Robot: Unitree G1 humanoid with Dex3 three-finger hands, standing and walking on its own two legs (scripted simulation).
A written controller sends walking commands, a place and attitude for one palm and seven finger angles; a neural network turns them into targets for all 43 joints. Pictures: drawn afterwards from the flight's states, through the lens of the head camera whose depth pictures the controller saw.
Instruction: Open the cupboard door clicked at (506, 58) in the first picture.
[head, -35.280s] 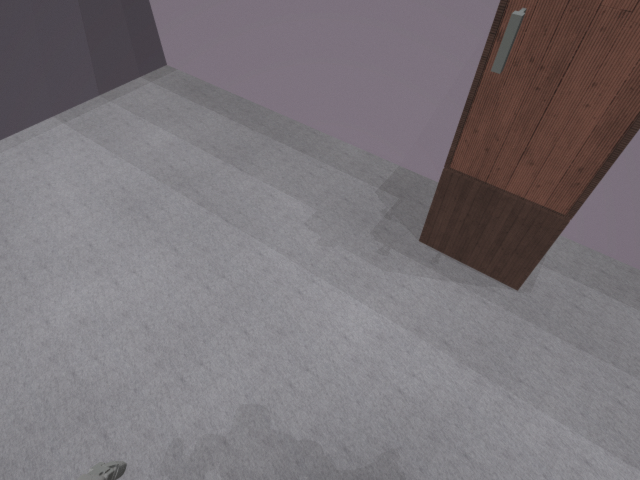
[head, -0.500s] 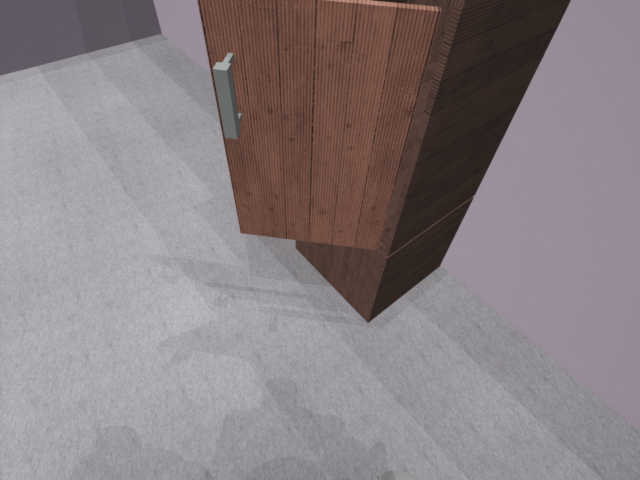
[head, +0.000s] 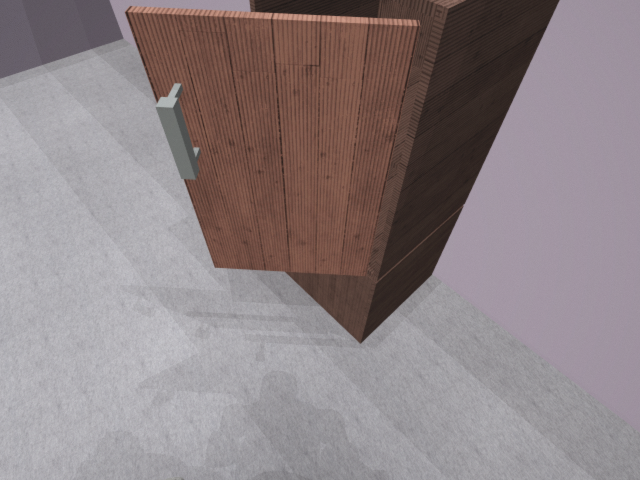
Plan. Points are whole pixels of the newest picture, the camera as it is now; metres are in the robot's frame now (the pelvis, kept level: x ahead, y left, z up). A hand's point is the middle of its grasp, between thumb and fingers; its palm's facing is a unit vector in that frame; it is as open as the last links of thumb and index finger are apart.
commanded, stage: come to a stop and stand still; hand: left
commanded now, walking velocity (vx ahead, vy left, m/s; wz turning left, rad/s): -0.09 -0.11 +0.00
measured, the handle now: (183, 132) +0.58 +0.24 +0.09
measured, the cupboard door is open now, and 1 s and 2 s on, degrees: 43 43 43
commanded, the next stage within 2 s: look again from close up in 0.80 s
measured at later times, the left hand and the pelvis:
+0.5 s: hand out of the picture +0.00 +0.16 -0.17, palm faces +0.01 -0.97 -0.23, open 7.4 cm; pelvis -0.02 -0.02 +0.00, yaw -1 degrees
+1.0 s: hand out of the picture +0.02 +0.16 -0.17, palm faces -0.04 -0.97 -0.22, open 7.4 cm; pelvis -0.01 -0.03 +0.01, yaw -2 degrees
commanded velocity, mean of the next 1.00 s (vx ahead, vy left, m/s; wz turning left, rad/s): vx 0.00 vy -0.02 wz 0.00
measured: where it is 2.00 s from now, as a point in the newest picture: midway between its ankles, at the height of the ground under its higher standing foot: outside the picture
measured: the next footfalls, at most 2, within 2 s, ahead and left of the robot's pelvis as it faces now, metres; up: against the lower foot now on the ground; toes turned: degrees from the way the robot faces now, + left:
right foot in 0.30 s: -0.01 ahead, -0.12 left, +0.00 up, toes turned -3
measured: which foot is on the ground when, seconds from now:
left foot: down 0.00-1.00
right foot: down 0.00-0.02, up 0.04-0.28, down 0.30-1.00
